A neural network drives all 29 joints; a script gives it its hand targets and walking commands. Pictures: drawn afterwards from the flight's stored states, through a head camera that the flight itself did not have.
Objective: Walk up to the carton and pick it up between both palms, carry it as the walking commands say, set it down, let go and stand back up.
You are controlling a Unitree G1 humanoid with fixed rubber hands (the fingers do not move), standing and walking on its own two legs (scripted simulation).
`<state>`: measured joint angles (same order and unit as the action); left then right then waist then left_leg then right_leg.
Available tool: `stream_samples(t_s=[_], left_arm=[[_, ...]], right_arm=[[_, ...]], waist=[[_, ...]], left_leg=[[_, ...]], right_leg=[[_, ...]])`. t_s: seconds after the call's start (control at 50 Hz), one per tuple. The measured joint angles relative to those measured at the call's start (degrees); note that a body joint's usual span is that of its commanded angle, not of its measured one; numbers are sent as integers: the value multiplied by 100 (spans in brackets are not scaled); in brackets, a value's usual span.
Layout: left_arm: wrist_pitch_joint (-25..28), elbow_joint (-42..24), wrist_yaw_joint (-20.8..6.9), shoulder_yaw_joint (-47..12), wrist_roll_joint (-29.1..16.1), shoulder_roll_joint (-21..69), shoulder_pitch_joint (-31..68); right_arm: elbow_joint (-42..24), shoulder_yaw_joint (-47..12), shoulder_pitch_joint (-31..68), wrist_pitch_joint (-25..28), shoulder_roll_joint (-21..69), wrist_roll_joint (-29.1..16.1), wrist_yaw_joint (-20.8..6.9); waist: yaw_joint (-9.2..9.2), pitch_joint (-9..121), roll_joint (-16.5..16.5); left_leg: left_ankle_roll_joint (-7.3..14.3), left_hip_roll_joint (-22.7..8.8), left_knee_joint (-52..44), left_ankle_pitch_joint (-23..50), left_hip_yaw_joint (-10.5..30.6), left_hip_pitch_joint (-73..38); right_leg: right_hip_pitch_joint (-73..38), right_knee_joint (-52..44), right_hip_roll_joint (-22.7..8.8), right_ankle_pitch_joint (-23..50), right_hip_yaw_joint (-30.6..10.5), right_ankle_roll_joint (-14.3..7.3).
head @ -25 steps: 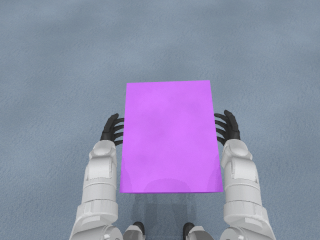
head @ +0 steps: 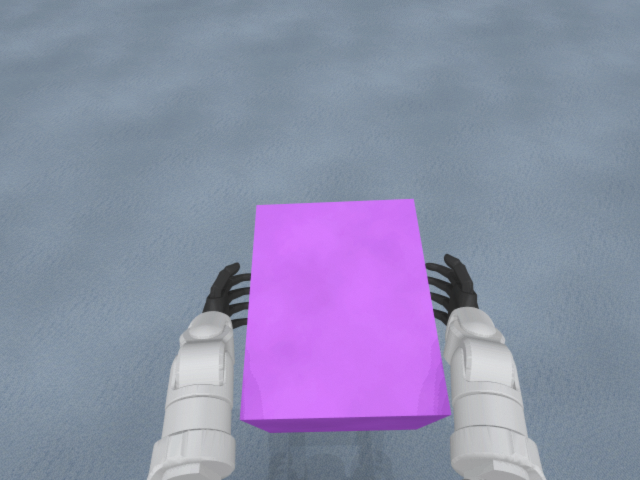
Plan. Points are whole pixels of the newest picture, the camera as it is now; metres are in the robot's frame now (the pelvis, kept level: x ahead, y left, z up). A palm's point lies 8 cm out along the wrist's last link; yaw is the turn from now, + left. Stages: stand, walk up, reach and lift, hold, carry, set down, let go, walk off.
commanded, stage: reach and lift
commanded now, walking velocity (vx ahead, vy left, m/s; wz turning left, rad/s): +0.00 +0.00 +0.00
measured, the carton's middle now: (338, 320) +0.36 +0.00 -0.07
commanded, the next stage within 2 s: hold in 1.26 s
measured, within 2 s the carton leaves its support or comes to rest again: neither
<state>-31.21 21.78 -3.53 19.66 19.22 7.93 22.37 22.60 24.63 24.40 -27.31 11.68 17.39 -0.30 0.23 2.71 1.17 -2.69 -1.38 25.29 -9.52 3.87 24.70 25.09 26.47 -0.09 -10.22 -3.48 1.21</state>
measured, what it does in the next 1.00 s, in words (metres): stands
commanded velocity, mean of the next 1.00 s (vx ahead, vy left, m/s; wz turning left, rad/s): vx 0.00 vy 0.00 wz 0.00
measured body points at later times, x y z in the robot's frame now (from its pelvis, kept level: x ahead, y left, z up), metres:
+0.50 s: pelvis +0.02 +0.01 +0.01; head -0.01 +0.01 +0.46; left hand +0.32 +0.16 +0.03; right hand +0.33 -0.16 +0.05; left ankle +0.03 +0.15 -0.74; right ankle +0.03 -0.13 -0.74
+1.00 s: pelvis +0.02 +0.00 +0.01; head -0.01 +0.01 +0.46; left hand +0.31 +0.16 +0.04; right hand +0.33 -0.15 +0.06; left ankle +0.03 +0.15 -0.74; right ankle +0.03 -0.13 -0.74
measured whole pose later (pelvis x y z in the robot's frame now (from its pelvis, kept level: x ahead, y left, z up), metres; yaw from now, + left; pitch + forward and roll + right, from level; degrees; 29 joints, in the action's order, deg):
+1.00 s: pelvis +0.02 +0.00 +0.01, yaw +0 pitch -6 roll +0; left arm -43.6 9.5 -1.4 11.3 17.2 8.0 11.5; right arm 11.8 14.4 16.0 -41.5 8.9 16.4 -1.4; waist 0.4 -1.2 1.0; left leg -2.3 -1.5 15.1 -8.3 3.8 1.1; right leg 1.1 15.6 -0.7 -8.8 -3.2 1.5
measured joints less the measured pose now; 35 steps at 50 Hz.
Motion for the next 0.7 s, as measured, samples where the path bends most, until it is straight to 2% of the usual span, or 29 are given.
stream_samples(t_s=[0.08, 0.16, 0.24, 0.4, 0.54, 0.7], left_arm=[[-80, -3, -4, -36, -40, 100, -284], [-332, -307, 45, -262, -133, 98, -614], [-538, -328, 37, -222, -81, 68, -643], [-924, -594, 106, -449, -132, 32, -741], [-1165, -982, 216, -758, -193, 21, -990], [-1276, -996, 224, -705, -151, 72, -756]], right_arm=[[-141, -182, -276, -259, -103, -55, -79], [-206, -394, -447, -446, -161, -113, -12], [-198, -452, -473, -669, -169, -114, -123], [-522, -690, -591, -1079, -203, -74, -63], [-928, -944, -848, -1319, -277, -140, -76], [-1018, -783, -714, -1397, -240, -15, -165]], waist=[[-5, 45, -61], [30, 135, -61], [35, 89, -39], [50, -167, -24], [56, -316, -27], [131, -421, -70]], left_leg=[[9, -19, -257, 9, -3, -537], [16, -31, -426, -6, -23, -956], [23, -40, -539, -38, -33, -1390], [32, -5, -678, -50, 24, -1949], [66, 19, -868, 21, -38, -2238], [77, 38, -851, 51, -24, -2216]], right_leg=[[-546, -276, 0, 20, 8, -2], [-948, -418, 0, -6, -3, 0], [-1376, -522, 1, -39, -6, -2], [-2016, -772, -47, -22, 56, 17], [-2291, -977, -82, 69, -1, 46], [-2288, -986, -99, 107, 10, 58]])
